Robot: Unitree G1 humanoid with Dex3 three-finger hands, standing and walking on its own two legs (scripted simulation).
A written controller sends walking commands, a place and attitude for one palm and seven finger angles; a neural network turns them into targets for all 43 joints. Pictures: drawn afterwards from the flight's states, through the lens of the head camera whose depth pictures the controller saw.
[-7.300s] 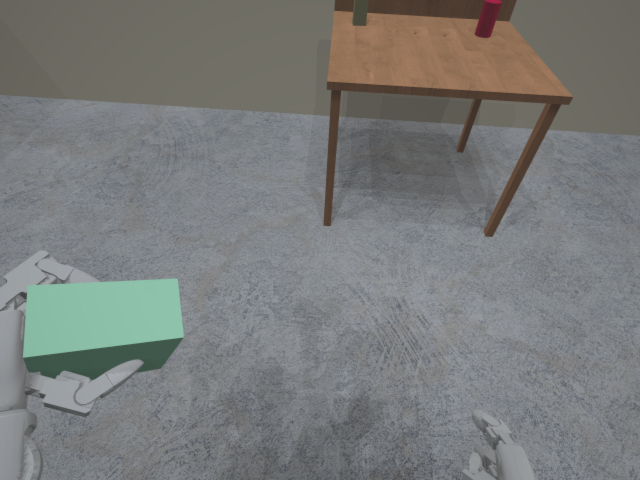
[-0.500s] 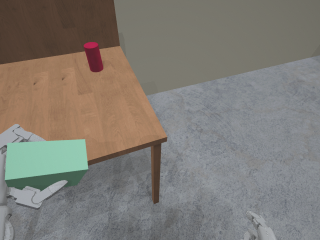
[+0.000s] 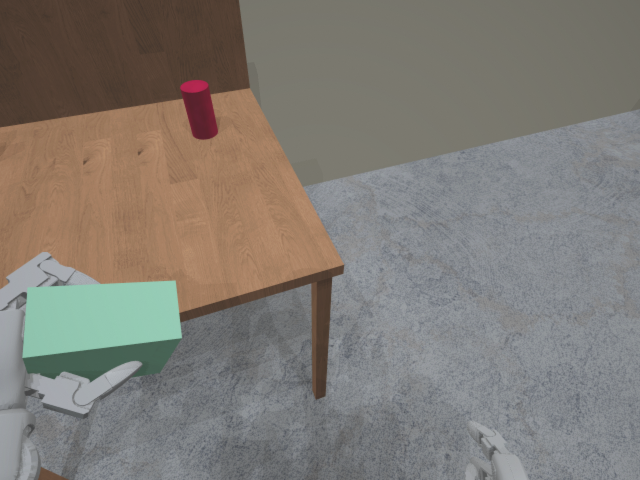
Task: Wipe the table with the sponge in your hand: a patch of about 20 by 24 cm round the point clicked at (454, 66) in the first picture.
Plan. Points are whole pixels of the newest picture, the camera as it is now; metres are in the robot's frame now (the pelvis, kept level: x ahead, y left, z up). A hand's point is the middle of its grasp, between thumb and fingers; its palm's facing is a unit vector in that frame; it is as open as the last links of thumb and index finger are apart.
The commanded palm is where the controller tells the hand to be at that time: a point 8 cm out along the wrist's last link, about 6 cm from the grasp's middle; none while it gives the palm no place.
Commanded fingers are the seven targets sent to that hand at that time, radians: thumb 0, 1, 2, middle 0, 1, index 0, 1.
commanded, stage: come to a stop and stand still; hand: left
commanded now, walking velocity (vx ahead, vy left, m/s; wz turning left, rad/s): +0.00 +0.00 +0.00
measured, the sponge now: (125, 334) +0.22 +0.21 +0.13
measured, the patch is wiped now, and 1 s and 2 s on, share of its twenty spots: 0.00 0.00 0.00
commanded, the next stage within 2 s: look again from close up in 0.36 s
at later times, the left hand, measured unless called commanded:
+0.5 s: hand (62, 304) +0.24 +0.27 +0.16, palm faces +0.39 -0.80 -0.46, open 9.9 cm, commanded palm +0.17 +0.29 +0.17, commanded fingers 0.00 0.10 1.30 -1.20 -1.60 -1.20 -1.60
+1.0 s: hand (37, 278) +0.27 +0.31 +0.16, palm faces +0.39 -0.86 -0.34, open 9.9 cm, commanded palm +0.21 +0.34 +0.17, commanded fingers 0.00 0.10 1.30 -1.20 -1.60 -1.20 -1.60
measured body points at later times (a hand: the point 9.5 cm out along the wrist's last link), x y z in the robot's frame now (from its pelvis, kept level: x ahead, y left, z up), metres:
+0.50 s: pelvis +0.01 +0.01 +0.00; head +0.03 +0.02 +0.45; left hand +0.21 +0.31 +0.19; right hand +0.19 -0.21 -0.08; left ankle +0.03 +0.11 -0.74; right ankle +0.05 -0.08 -0.74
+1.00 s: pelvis +0.05 +0.06 -0.01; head +0.06 +0.09 +0.44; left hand +0.24 +0.35 +0.18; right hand +0.22 -0.16 -0.07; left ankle +0.03 +0.12 -0.74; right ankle +0.05 -0.08 -0.74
